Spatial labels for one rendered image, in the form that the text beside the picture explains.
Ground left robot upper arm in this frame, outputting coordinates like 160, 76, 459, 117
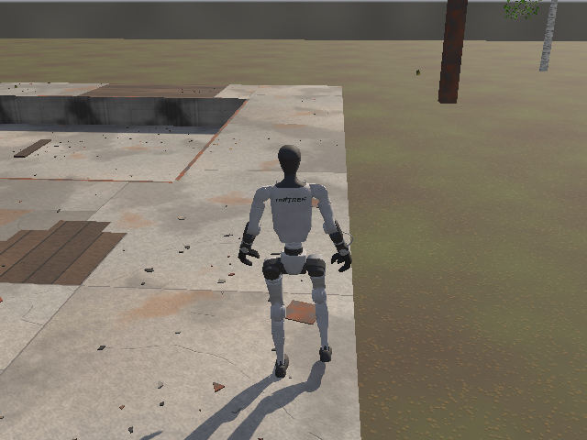
247, 185, 271, 236

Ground robot right hand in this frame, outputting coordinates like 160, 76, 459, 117
331, 252, 352, 272

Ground left robot forearm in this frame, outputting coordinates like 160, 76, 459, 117
239, 221, 256, 253

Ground right robot shin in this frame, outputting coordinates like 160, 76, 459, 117
315, 288, 329, 350

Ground right robot upper arm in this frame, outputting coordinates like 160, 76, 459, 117
310, 183, 338, 235

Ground right robot forearm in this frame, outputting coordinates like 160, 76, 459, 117
329, 219, 349, 256

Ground robot left hand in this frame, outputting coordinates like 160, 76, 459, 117
238, 249, 260, 266

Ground left robot foot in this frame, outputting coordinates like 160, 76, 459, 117
275, 354, 289, 378

